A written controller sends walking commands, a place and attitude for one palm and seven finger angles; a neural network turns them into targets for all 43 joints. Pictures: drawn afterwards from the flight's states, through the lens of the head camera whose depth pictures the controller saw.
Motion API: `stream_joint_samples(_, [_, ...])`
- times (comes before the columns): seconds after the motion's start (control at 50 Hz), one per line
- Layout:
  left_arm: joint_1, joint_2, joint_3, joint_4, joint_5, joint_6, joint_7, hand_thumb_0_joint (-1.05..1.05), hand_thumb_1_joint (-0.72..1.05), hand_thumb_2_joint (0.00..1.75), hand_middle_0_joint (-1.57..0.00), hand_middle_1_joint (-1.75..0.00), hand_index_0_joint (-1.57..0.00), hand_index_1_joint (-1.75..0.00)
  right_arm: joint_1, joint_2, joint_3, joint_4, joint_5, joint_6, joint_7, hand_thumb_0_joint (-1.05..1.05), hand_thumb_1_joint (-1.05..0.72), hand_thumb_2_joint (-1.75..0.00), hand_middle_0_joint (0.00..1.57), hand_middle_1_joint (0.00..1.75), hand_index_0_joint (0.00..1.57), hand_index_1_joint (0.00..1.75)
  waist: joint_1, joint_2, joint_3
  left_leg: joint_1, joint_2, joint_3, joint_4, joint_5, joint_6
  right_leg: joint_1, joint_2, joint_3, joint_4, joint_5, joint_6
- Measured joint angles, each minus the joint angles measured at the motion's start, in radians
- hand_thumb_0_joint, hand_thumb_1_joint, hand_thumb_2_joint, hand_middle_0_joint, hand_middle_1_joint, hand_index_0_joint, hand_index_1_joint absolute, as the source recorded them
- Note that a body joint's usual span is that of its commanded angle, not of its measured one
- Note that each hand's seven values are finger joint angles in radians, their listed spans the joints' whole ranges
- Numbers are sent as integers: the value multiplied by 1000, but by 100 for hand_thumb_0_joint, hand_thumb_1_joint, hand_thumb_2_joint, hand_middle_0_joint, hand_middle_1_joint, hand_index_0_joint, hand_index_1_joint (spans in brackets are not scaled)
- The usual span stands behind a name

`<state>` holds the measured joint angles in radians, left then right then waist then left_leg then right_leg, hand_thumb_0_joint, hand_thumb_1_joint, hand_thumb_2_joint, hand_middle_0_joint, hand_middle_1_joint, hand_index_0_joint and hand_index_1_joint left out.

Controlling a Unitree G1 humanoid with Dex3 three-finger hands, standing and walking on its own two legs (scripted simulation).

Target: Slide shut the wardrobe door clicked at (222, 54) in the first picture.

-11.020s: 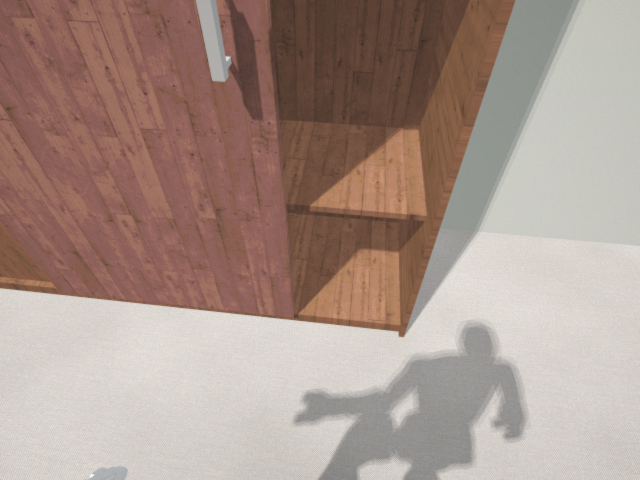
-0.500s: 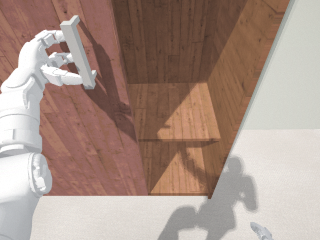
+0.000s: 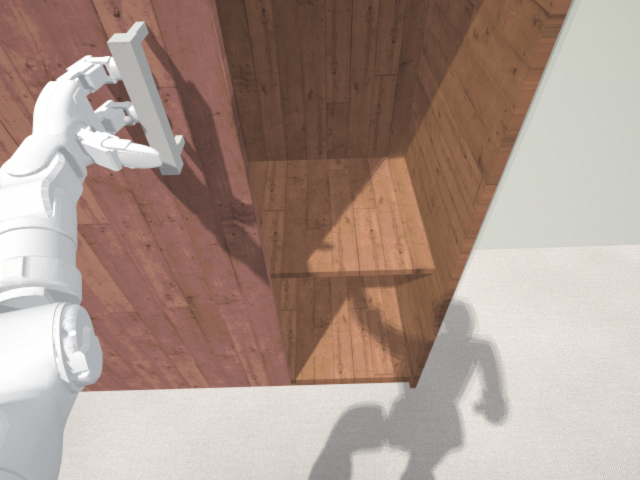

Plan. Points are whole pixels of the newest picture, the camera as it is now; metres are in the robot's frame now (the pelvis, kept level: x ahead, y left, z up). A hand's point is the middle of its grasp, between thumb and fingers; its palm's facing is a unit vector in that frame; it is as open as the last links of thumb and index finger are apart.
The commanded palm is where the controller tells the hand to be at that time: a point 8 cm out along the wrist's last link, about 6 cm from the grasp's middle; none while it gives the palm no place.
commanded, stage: slide the fingers in behind the handle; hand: left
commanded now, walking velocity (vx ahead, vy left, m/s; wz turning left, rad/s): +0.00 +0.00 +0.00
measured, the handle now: (156, 102) +0.50 +0.19 +0.25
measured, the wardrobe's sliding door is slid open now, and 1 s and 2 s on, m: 0.37 0.37 0.37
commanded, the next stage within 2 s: move the hooked fingers beside the handle in 0.50 s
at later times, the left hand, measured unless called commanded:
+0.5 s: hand (125, 132) +0.42 +0.20 +0.25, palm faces +0.04 -1.00 -0.02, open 14.1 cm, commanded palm +0.40 +0.24 +0.25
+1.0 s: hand (129, 128) +0.43 +0.20 +0.25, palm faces +0.03 -1.00 -0.03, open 14.1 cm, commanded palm +0.41 +0.25 +0.25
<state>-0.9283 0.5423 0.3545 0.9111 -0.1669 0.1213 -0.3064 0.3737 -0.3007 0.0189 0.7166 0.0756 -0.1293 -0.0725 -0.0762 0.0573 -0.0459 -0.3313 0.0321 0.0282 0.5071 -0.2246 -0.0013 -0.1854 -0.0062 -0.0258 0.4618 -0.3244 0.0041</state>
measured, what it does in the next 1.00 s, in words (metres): stands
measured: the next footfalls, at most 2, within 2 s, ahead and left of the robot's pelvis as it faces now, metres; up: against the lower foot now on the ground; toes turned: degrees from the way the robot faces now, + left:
none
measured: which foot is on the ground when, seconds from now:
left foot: down 0.00-1.00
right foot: down 0.00-1.00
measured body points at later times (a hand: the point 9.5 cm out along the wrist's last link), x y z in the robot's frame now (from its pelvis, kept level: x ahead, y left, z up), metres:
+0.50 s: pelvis +0.00 +0.00 +0.00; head -0.01 -0.02 +0.45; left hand +0.41 +0.25 +0.26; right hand +0.14 -0.25 -0.10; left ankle +0.02 +0.12 -0.74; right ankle -0.05 -0.12 -0.74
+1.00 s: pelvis +0.00 +0.00 +0.00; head -0.01 -0.03 +0.45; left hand +0.42 +0.25 +0.26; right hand +0.11 -0.26 -0.11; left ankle +0.02 +0.12 -0.74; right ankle -0.05 -0.12 -0.74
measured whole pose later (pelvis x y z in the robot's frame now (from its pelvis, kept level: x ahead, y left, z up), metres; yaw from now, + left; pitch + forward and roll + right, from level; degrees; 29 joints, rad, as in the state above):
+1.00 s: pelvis +0.00 +0.00 +0.00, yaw +1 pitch +0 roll +0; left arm -0.85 0.47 0.31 0.75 -0.18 0.18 -0.25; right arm 0.30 -0.29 0.03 0.70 0.08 -0.13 -0.08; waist -0.05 0.06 -0.04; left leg -0.29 0.03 0.01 0.50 -0.22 -0.01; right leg -0.14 -0.01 -0.04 0.46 -0.33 0.00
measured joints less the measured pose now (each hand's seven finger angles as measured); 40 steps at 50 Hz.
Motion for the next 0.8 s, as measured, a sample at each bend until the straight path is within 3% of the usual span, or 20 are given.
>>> stream_joint_samples(0.16, [102,-36,25,-136,3,21,27,-2,-50,30,-31,-121,-31,-120,-35,15,9,-45,1,-3,4,1,-90,-90,20,30,21,30,7,-1,-3,22,1,12,-4,-4,2,17,-1,12,-2,0,2])
stream_joint_samples(0.38, [111,-80,-48,-222,-17,90,54,-2,-50,30,-30,-120,-30,-120,-99,13,10,-48,10,4,-4,1,-90,-90,20,30,21,30,44,0,-5,35,-9,-10,3,-5,2,42,-7,-11,1,-8,2])
stream_joint_samples(0.66, [107,-120,-80,-252,-18,101,117,-2,-50,30,-29,-120,-24,-119,-108,25,16,-29,8,3,-3,1,-90,-90,20,30,21,30,58,3,9,53,-13,-23,-7,5,-2,61,-9,-24,-2,-7,-2])
stream_joint_samples(0.8, [84,-108,-72,-208,-22,89,97,-2,-50,30,-29,-120,-25,-120,-99,26,21,-4,4,-3,-5,1,-90,-90,20,30,21,30,54,4,12,49,-13,-27,-10,10,-4,57,-8,-28,-2,-6,-4])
